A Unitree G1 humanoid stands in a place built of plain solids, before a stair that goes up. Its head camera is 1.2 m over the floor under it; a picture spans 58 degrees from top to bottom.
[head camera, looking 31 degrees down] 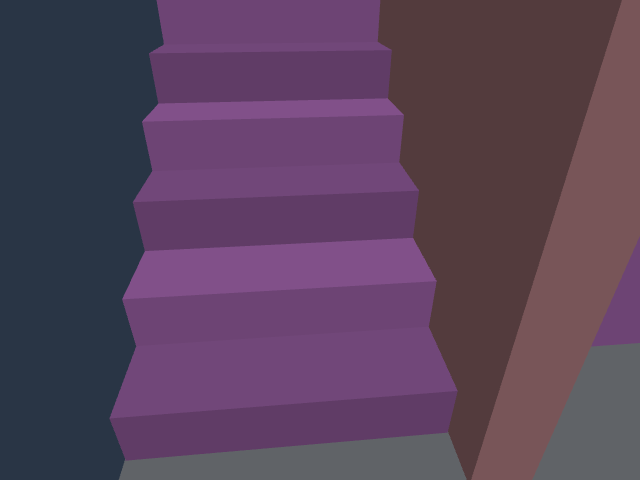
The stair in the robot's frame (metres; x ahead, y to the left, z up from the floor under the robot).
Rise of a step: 0.19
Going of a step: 0.27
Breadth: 0.97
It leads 5 degrees to the left of straight ahead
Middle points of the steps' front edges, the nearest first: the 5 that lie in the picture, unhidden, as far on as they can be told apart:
0.80 0.09 0.19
1.07 0.11 0.38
1.33 0.14 0.57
1.60 0.16 0.76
1.87 0.19 0.95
